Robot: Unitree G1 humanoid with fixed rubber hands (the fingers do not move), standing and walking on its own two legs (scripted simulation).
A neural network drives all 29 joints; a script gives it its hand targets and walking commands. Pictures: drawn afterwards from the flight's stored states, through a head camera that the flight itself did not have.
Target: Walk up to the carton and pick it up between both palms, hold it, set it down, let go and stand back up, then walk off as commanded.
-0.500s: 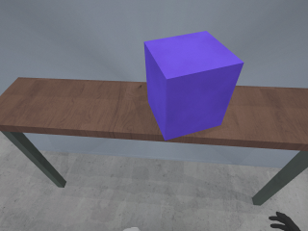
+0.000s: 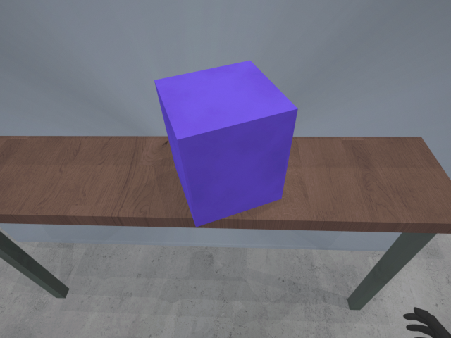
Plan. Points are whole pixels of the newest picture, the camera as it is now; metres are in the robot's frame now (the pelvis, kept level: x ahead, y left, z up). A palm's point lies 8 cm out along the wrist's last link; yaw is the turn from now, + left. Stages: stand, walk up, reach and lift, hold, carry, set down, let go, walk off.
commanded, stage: walk up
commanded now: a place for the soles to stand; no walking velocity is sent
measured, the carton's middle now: (222, 144) +0.50 +0.06 +0.08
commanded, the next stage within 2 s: none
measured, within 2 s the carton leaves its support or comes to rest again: neither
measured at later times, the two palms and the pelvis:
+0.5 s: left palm out of the picture +0.13 +0.34 -0.09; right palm (418, 300) +0.24 -0.29 -0.04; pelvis +0.09 +0.02 +0.01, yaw +0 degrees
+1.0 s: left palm out of the picture +0.14 +0.33 -0.08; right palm (410, 314) +0.22 -0.28 -0.07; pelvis +0.08 +0.02 +0.01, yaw -1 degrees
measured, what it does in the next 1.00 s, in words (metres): steps on the spot: left foot, then right foot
